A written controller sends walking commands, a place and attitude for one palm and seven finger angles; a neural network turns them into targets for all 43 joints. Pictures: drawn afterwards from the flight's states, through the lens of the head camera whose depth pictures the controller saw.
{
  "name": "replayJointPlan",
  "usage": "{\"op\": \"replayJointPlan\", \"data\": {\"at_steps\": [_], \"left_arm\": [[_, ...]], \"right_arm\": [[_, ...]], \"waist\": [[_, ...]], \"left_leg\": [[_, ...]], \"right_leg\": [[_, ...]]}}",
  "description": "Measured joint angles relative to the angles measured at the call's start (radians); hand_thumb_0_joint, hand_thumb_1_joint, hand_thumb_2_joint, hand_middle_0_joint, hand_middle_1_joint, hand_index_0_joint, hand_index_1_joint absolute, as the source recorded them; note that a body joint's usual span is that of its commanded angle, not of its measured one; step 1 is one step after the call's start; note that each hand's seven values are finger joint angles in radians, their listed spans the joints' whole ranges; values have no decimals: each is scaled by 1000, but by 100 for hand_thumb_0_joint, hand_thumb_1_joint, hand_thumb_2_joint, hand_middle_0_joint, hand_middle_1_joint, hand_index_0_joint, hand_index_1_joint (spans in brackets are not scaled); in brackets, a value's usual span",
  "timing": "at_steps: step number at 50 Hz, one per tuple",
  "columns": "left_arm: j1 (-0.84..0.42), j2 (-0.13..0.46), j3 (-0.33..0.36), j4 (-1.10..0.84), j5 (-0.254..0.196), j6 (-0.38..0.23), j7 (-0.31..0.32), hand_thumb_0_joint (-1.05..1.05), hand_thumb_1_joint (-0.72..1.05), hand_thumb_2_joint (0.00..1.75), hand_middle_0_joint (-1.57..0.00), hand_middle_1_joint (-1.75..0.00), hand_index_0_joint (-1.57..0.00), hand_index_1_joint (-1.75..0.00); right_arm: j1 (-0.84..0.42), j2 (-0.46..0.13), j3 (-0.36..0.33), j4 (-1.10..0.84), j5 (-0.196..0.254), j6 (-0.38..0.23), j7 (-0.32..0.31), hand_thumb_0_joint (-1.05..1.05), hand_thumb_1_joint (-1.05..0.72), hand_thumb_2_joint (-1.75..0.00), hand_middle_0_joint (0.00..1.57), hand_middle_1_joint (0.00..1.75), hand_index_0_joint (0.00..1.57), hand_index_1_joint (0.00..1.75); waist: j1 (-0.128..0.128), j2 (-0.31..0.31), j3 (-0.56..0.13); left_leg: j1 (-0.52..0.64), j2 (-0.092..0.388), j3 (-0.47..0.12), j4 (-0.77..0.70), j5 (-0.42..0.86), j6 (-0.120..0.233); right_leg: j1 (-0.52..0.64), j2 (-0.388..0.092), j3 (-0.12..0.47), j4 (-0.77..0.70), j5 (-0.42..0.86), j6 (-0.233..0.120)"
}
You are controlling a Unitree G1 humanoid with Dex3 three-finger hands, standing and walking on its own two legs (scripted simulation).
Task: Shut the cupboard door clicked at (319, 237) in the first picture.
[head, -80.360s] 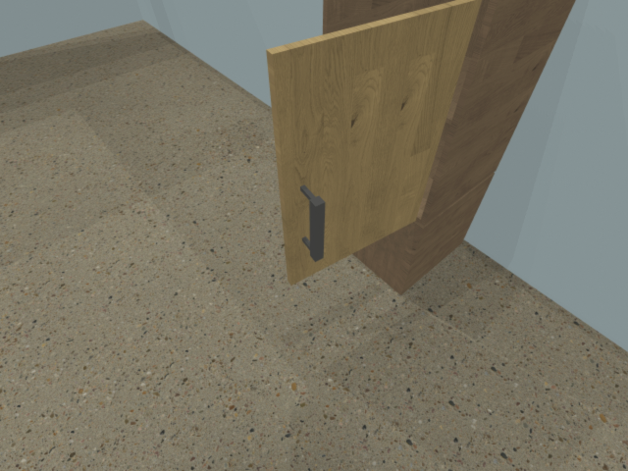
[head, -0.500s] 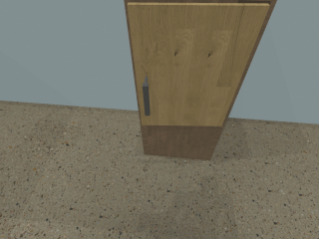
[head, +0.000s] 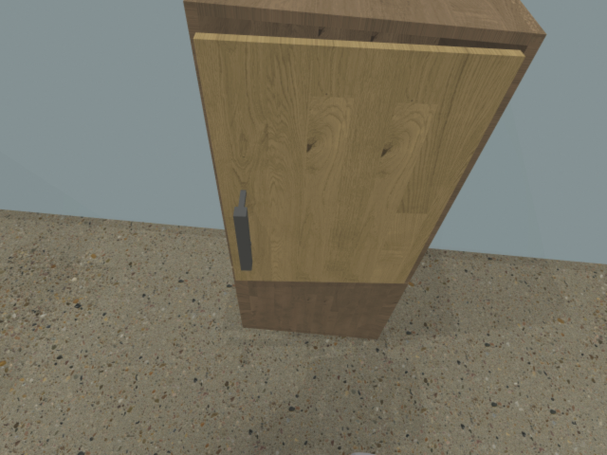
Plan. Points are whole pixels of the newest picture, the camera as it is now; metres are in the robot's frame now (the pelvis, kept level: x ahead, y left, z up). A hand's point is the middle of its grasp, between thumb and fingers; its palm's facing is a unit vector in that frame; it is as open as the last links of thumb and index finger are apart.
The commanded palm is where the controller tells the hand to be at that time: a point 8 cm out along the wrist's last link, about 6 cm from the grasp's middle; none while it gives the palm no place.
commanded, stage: come to a stop and stand still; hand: left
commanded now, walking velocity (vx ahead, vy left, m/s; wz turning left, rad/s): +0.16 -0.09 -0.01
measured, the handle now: (244, 232) +0.51 +0.14 -0.10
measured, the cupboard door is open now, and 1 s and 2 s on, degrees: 5 5 5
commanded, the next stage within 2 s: look again from close up in 1.22 s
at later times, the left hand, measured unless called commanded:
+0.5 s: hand (202, 450) +0.15 +0.15 -0.17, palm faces +0.08 -0.98 -0.21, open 7.3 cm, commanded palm none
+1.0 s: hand out of the picture +0.03 +0.15 -0.16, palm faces +0.04 -0.98 -0.21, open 7.3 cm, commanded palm none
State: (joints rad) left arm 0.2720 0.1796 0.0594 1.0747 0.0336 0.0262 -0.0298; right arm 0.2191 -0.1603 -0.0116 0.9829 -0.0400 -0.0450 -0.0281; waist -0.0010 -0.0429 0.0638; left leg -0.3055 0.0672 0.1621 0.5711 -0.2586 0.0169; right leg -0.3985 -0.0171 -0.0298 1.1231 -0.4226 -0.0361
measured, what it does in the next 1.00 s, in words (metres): steps on the spot: right foot, then left foot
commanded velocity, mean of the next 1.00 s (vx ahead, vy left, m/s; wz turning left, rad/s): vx -0.10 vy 0.05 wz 0.00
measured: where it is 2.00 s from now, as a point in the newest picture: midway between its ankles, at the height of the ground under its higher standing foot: outside the picture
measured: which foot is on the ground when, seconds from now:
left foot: down 0.00-0.18, up 0.20-0.52, down 0.54-1.00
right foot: up 0.00-0.14, down 0.16-0.54, up 0.56-0.82, down 0.84-1.00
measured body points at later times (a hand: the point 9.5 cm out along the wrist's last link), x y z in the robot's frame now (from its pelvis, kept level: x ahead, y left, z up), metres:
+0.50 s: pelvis +0.08 -0.03 +0.01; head +0.12 -0.02 +0.45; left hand +0.15 +0.20 -0.15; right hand +0.16 -0.29 -0.14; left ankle +0.07 +0.07 -0.71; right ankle +0.11 -0.17 -0.73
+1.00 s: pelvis +0.05 -0.02 +0.01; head +0.06 -0.03 +0.46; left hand +0.03 +0.20 -0.14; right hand +0.10 -0.25 -0.15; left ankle +0.08 +0.08 -0.73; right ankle +0.01 -0.14 -0.73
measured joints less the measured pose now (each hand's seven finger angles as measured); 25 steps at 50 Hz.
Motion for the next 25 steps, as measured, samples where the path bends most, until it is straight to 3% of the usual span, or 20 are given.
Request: {"op": "replayJointPlan", "data": {"at_steps": [5, 8, 9, 11, 14, 20, 23, 25], "left_arm": [[-65, 1, 4, -58, -2, -14, 1, 0, 92, 90, -20, -30, -20, -30], [-81, 17, -1, -77, -3, -30, 9, 0, 92, 90, -20, -30, -20, -30], [-82, 23, -3, -76, -3, -39, 15, 0, 92, 90, -20, -30, -20, -30], [-98, 6, -14, -57, -4, -42, 25, 0, 92, 90, -20, -30, -20, -30], [-119, -15, -28, -45, -4, -40, 38, 0, 91, 90, -20, -30, -20, -30], [-158, -31, -17, -70, 0, -20, 59, 0, 92, 90, -20, -30, -20, -30], [-157, -18, -10, -81, 4, -9, 60, 0, 91, 90, -20, -30, -20, -30], [-150, -4, -5, -81, 4, -1, 60, 0, 91, 90, -20, -30, -20, -30]], "right_arm": [[54, -5, -9, 49, 2, 28, 10, 0, -91, -90, 21, 30, 20, 30], [79, -3, -14, 74, 11, 50, 13, 1, -91, -90, 21, 30, 20, 30], [85, -2, -14, 83, 16, 56, 15, 1, -91, -90, 21, 30, 20, 30], [75, -19, -21, 96, 25, 72, 14, 1, -91, -90, 21, 30, 20, 30], [50, -31, -28, 95, 36, 86, 7, 1, -91, -90, 20, 30, 20, 30], [-21, -46, -39, 56, 38, 106, 3, 1, -91, -90, 20, 30, 19, 30], [-59, -52, -44, 26, 36, 109, 7, 1, -91, -90, 20, 30, 19, 30], [-76, -52, -43, 4, 34, 101, 11, 1, -91, -90, 20, 30, 19, 30]], "waist": [[-9, 47, -4], [-14, 45, -7], [-13, 35, -13], [-20, 68, -10], [-29, 76, -2], [0, 36, 31], [10, 21, 36], [12, 11, 33]], "left_leg": [[81, 21, -19, -88, 5, -23], [100, 27, -25, -44, -45, -55], [97, 23, -23, -17, -71, -65], [91, 26, -57, 26, -145, -59], [56, -11, -89, 128, -245, -53], [-52, -91, -117, 329, -280, -60], [-69, -95, -123, 289, -232, -61], [-39, -86, -124, 171, -150, -58]], "right_leg": [[-30, -51, -20, -314, 91, 25], [32, -55, -19, -522, 242, 39], [52, -58, -9, -547, 216, 43], [60, -40, -23, -525, 159, 41], [85, -36, -34, -548, 163, 31], [123, -54, -41, -621, 198, 28], [123, -59, -46, -633, 209, 39], [114, -61, -46, -615, 204, 50]]}}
